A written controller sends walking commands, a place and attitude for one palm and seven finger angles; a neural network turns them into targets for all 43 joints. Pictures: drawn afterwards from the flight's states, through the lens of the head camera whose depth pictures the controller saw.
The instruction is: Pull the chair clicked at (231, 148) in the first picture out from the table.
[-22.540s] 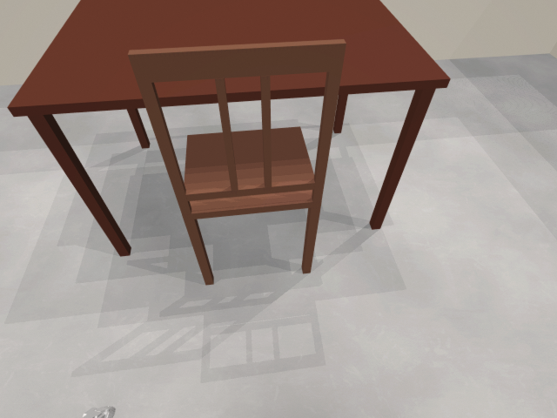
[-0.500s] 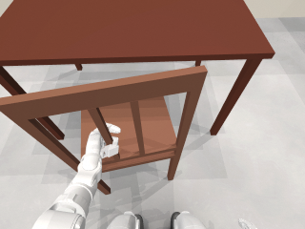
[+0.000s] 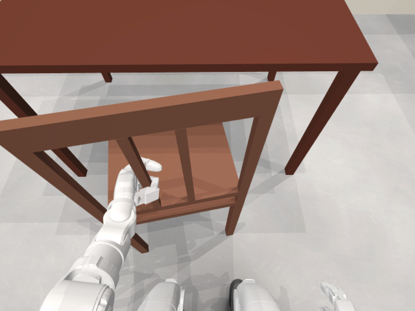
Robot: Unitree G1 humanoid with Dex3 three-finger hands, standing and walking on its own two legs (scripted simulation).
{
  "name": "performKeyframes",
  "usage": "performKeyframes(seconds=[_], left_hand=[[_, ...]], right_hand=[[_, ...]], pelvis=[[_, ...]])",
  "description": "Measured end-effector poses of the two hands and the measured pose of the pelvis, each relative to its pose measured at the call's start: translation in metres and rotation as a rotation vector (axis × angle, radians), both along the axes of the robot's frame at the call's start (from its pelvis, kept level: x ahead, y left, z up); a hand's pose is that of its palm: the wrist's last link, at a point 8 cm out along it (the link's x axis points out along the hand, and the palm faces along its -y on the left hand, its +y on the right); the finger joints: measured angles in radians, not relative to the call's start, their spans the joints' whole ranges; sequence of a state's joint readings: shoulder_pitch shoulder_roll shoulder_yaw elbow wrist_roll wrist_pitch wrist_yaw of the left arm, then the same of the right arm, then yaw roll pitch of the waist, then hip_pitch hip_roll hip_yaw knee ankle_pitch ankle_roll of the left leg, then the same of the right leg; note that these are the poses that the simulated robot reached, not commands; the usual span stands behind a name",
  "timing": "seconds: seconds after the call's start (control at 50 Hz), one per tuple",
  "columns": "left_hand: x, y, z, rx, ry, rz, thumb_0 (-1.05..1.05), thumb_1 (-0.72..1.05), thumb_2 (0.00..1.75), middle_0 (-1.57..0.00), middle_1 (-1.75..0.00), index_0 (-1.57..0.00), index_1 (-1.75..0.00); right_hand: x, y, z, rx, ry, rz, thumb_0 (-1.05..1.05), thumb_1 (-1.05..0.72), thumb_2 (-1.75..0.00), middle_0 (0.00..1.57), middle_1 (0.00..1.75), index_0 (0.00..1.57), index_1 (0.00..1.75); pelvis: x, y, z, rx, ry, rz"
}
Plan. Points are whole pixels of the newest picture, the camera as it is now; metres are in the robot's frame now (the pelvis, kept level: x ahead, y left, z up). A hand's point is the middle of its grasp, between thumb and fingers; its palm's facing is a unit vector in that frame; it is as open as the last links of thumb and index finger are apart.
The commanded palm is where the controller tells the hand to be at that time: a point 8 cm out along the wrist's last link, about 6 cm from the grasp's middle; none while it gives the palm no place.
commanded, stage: step backward, pulling the chair out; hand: left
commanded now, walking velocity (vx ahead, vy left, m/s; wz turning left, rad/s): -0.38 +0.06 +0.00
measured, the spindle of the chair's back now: (144, 178) +0.38 +0.14 -0.05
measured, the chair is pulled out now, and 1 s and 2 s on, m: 0.17 0.31 0.54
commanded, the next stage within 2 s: stop walking, hand still on the chair in 1.84 s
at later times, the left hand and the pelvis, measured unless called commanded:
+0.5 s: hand (145, 210) +0.31 +0.13 -0.06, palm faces -0.06 -0.98 -0.19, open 5.4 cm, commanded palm +0.29 +0.19 -0.06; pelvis -0.06 +0.03 -0.01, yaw +0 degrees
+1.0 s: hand (136, 252) +0.23 +0.14 -0.06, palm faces -0.03 -0.98 -0.18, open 5.3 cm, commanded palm +0.22 +0.19 -0.06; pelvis -0.13 +0.02 +0.00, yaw +0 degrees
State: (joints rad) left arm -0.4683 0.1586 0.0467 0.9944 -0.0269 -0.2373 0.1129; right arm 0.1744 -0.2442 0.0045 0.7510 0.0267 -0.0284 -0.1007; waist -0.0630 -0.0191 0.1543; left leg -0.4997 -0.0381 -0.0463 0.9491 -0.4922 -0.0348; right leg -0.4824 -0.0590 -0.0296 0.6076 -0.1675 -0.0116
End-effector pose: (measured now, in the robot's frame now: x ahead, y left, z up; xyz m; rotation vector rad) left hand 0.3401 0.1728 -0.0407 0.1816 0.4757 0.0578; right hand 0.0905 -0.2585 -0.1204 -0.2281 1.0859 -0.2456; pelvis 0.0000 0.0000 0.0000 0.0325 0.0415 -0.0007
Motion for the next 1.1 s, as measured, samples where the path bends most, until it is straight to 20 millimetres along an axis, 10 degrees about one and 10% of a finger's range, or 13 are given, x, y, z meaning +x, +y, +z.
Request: performKeyframes(seconds=[0.22,0.4,0.82,1.1], left_hand=[[-0.009,0.011,0.0,-0.021,-0.003,-0.111,0.05,0.7,0.77,-0.24,-1.24,-0.49,-1.44],[-0.034,0.014,-0.001,0.0,-0.02,-0.1,0.05,0.68,0.79,-0.28,-1.23,-0.49,-1.44],[-0.095,0.016,0.0,0.005,-0.011,-0.032,0.05,0.68,0.8,-0.29,-1.21,-0.49,-1.44],[-0.15,0.02,0.002,0.011,-0.006,-0.011,0.04,0.68,0.8,-0.29,-1.2,-0.49,-1.44]], right_hand=[[-0.021,0.02,0.014,-0.079,0.035,-0.003,0.01,-0.9,-0.9,0.2,0.3,0.2,0.29],[-0.048,0.059,-0.007,0.081,0.042,-0.009,0.0,-0.9,-0.9,0.2,0.3,0.2,0.29],[-0.116,0.008,-0.005,-0.039,0.062,-0.023,0.01,-0.9,-0.9,0.2,0.3,0.2,0.29],[-0.15,0.032,-0.005,0.057,0.066,0.038,0.0,-0.9,-0.9,0.2,0.3,0.2,0.29]], pelvis=[[-0.026,0.038,0.002,-0.002,0.015,0.011],[-0.035,0.03,-0.004,-0.052,-0.03,-0.016],[-0.103,0.024,-0.005,-0.029,-0.006,0.017],[-0.145,0.01,0.005,-0.071,-0.008,-0.016]])
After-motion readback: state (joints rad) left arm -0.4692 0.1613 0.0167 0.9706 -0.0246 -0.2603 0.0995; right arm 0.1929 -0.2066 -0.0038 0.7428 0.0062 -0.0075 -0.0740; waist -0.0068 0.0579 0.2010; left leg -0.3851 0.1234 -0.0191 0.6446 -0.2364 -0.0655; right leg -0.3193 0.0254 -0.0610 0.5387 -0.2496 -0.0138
